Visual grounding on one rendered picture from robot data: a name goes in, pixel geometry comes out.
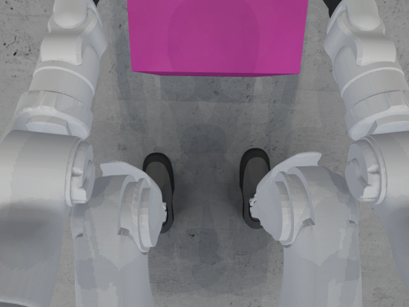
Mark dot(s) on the left robot forearm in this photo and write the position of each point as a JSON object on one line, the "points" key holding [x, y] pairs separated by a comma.
{"points": [[64, 81]]}

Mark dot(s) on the right robot forearm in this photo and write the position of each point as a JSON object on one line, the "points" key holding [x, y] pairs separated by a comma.
{"points": [[364, 66]]}

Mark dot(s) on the robot right upper arm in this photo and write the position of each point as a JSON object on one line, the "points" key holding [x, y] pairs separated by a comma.
{"points": [[378, 172]]}

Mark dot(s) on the robot left upper arm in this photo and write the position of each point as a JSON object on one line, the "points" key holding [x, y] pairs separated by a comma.
{"points": [[42, 175]]}

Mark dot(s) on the right robot thigh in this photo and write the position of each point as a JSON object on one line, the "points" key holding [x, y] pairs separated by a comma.
{"points": [[305, 207]]}

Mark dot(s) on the robot thigh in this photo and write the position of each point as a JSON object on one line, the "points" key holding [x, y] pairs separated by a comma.
{"points": [[121, 220], [305, 207]]}

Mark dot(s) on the left robot thigh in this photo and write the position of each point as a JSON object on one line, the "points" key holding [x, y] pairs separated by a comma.
{"points": [[121, 220]]}

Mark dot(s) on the robot right hand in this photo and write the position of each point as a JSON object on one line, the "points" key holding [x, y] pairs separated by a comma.
{"points": [[331, 4]]}

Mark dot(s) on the carton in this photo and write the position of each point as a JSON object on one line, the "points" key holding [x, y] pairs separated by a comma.
{"points": [[225, 38]]}

